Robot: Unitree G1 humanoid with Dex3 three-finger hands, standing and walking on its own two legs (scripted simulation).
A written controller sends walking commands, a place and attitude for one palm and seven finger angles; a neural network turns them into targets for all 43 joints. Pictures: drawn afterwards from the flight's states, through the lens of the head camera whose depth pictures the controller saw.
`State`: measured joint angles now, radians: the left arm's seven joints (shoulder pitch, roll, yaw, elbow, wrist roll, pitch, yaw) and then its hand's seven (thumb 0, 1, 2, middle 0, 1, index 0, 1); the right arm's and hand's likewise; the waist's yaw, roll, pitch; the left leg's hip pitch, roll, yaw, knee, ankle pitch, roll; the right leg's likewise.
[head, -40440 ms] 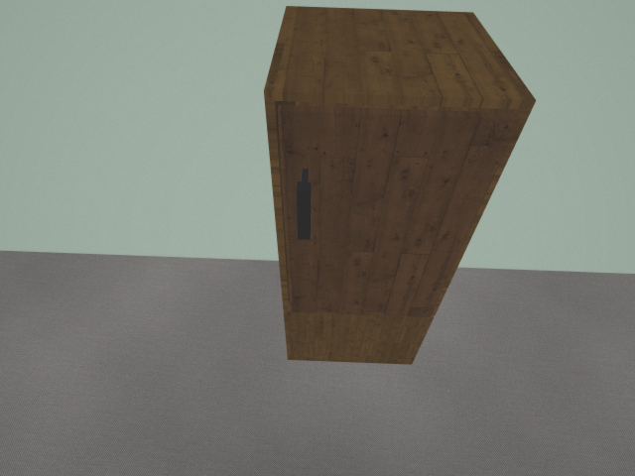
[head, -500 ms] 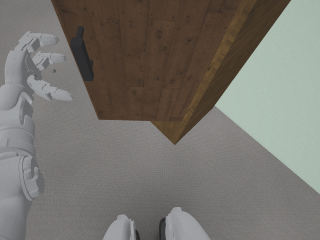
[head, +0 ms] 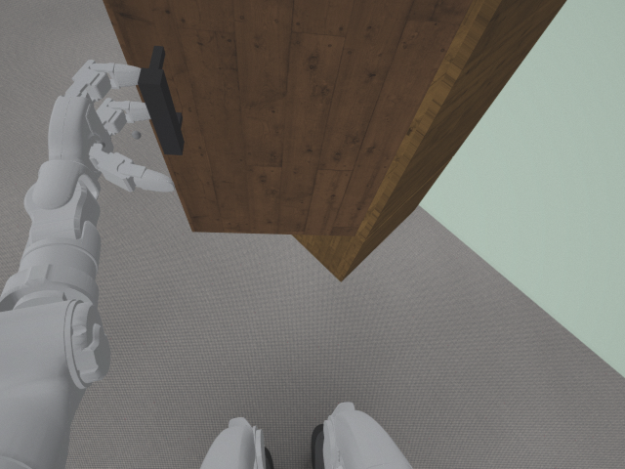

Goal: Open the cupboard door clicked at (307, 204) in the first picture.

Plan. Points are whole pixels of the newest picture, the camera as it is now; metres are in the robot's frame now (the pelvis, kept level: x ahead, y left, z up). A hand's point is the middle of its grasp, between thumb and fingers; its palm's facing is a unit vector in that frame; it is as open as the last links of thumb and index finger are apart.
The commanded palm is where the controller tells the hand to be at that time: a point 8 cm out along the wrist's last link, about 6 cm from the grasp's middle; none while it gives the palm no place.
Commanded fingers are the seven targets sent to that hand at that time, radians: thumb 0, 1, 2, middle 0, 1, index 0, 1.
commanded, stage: slide the fingers in behind the handle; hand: left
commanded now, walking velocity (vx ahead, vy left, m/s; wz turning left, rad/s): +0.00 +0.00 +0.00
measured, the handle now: (166, 103) +0.56 +0.15 +0.07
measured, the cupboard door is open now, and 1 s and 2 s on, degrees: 46 45 45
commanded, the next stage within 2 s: close the thumb around the handle in 1.00 s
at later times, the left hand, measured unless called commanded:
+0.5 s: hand (177, 133) +0.51 +0.13 +0.06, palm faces -0.06 -1.00 +0.00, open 13.9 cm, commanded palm +0.49 +0.17 +0.07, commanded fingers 0.00 -0.50 0.30 -0.30 -1.20 -0.30 -1.20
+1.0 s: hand (183, 136) +0.51 +0.12 +0.07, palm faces -0.05 -1.00 -0.02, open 14.1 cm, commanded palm +0.48 +0.17 +0.07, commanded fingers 0.00 -0.50 0.30 -0.30 -1.20 -0.30 -1.20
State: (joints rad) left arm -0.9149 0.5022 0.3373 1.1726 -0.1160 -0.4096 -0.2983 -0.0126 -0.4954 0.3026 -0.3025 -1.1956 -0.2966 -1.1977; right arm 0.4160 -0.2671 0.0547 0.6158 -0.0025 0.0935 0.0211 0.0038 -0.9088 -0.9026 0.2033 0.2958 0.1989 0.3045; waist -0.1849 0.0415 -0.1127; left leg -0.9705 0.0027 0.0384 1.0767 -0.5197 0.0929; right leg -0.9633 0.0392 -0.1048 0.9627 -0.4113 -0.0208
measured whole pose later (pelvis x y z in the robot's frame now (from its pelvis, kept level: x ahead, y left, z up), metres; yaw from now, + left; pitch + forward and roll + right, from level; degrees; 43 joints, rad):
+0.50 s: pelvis +0.00 -0.01 +0.00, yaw +0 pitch +23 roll -4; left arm -0.94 0.41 0.30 1.18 -0.09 -0.44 -0.18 -0.01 -0.50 0.30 -0.30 -1.20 -0.31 -1.20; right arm 0.40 -0.27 0.04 0.62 -0.01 0.08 0.04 0.00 -0.91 -0.90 0.20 0.30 0.20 0.30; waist -0.19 0.04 -0.12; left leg -0.97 0.00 0.04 1.08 -0.52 0.08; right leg -0.98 0.03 -0.10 0.99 -0.43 -0.03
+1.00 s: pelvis +0.00 -0.02 +0.00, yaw +0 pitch +23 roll -3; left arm -0.90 0.41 0.31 1.17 -0.09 -0.45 -0.19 -0.01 -0.49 0.30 -0.30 -1.20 -0.28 -1.20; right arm 0.40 -0.27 0.03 0.61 0.00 0.07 0.04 0.00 -0.91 -0.90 0.20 0.30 0.20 0.30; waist -0.18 0.04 -0.12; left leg -0.94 0.01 0.04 1.06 -0.51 0.06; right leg -0.96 0.04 -0.10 0.99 -0.43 -0.05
